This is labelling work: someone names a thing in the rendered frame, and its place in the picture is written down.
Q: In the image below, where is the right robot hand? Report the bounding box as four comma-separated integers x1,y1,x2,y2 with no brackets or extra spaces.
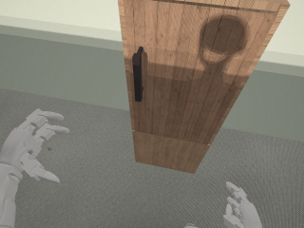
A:
223,181,263,228

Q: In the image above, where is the handle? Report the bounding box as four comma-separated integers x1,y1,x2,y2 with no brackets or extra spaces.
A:
132,47,143,102

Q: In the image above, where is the cupboard door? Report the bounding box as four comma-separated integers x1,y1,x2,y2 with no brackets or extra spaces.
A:
123,0,276,145

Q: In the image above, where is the left robot hand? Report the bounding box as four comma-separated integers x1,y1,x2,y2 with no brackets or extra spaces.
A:
0,108,70,184

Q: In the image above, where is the left robot forearm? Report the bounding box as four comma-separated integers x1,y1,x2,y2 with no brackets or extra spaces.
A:
0,163,23,228

